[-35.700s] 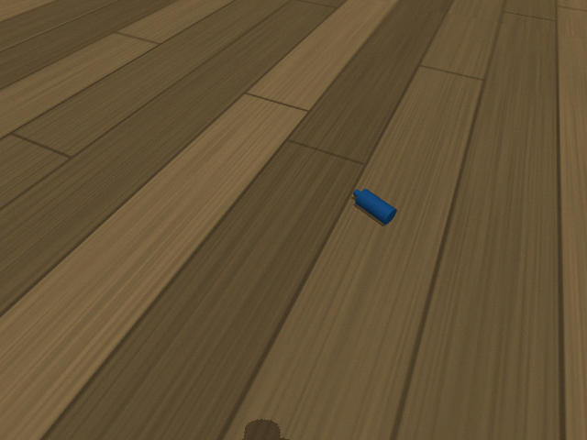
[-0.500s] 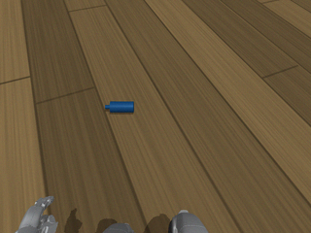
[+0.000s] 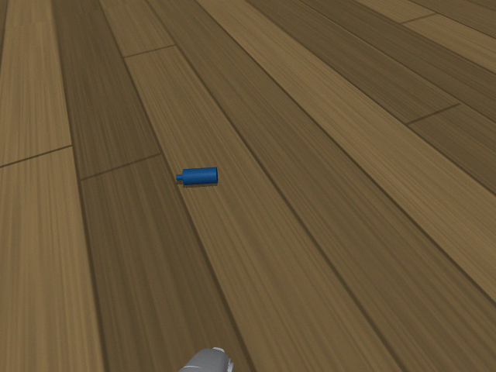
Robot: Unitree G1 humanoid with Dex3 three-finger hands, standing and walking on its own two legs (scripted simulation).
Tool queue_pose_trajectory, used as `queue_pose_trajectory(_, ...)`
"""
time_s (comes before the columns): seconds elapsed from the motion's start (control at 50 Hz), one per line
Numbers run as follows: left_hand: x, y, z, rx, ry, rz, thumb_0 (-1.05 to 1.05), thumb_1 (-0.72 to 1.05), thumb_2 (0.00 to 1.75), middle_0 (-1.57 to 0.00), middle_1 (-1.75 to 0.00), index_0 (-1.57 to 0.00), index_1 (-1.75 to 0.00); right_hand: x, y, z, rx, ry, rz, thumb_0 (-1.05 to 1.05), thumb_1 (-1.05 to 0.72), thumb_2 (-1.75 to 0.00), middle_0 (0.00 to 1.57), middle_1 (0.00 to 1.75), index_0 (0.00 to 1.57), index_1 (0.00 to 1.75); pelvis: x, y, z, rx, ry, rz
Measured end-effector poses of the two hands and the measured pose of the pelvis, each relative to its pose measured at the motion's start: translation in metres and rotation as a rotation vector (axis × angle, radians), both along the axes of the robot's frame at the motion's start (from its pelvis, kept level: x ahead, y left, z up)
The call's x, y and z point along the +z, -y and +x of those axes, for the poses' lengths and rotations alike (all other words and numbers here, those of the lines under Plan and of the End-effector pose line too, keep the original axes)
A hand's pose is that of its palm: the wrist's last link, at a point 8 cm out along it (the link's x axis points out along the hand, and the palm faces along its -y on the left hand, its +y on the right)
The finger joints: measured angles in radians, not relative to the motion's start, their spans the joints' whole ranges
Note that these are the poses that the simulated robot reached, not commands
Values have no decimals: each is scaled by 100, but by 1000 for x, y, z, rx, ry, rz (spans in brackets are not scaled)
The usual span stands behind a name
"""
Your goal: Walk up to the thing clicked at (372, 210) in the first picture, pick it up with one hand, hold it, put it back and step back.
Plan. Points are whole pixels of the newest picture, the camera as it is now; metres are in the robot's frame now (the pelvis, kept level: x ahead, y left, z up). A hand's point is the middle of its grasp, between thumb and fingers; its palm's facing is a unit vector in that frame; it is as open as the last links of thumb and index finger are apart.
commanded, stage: step back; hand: left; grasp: from above
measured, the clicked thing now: (196, 176) +1.10 +0.36 -0.72
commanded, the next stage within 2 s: stand in 0.96 s
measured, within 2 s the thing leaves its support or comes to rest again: neither
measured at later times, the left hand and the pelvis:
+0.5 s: hand out of the picture +0.07 +0.26 -0.14, palm faces +0.06 -0.92 -0.39, open 7.4 cm; pelvis +0.01 -0.01 +0.00, yaw +3 degrees
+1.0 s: hand out of the picture +0.13 +0.29 -0.14, palm faces +0.06 -0.93 -0.35, open 7.4 cm; pelvis +0.05 +0.03 +0.01, yaw +3 degrees
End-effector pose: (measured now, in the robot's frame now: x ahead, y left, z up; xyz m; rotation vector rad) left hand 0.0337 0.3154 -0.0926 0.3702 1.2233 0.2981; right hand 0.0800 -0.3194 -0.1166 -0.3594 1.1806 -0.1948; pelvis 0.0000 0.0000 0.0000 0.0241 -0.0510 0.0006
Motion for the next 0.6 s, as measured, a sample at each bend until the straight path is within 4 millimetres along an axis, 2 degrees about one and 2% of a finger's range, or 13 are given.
queue_pose_trajectory(0.1, 3, -14, -18, 34, 42, 12, 1, 90, 90, -21, -30, -21, -30, -4, -4, -36, 27, -111, 0, 1, -91, -89, 20, 30, 20, 30, 0, -4, -10, 55, -4, -5)
queue_pose_trajectory(0.18, -6, -28, -27, 44, 27, 1, 1, 90, 90, -21, -30, -21, -30, -2, -17, -44, 25, -111, -2, 1, -91, -89, 20, 30, 20, 30, -3, -13, -15, 67, 7, 15)
queue_pose_trajectory(0.26, -9, -28, -23, 35, -3, -26, 1, 90, 90, -20, -30, -21, -29, 7, -27, -44, 13, -55, 10, 1, -91, -89, 20, 30, 20, 30, 2, -14, -13, 58, 0, 4)
queue_pose_trajectory(0.36, -10, -16, 1, -3, 27, -43, 1, 91, 90, -20, -30, -20, -29, 11, -21, -35, 5, -21, 14, 1, -90, -89, 21, 30, 20, 30, 3, -5, -7, 48, 0, -6)
queue_pose_trajectory(0.46, -12, 3, 24, -13, 88, -35, 1, 91, 90, -20, -30, -21, -29, -2, -7, -15, 0, -25, 10, 1, -90, -89, 20, 30, 20, 30, -4, 6, 4, 54, 8, -35)
queue_pose_trajectory(0.54, -8, 12, 33, 3, 116, -48, 1, 90, 90, -21, -30, -21, -30, -2, -7, 6, 22, -29, 9, 1, -91, -89, 20, 30, 20, 30, -1, 5, 13, 63, 6, -28)
queue_pose_trajectory(0.6, -8, 10, 39, 10, 112, -55, 1, 90, 90, -21, -30, -21, -30, -1, -11, 20, 41, -33, 8, 1, -91, -89, 20, 30, 20, 30, 0, 1, 20, 70, 1, -28)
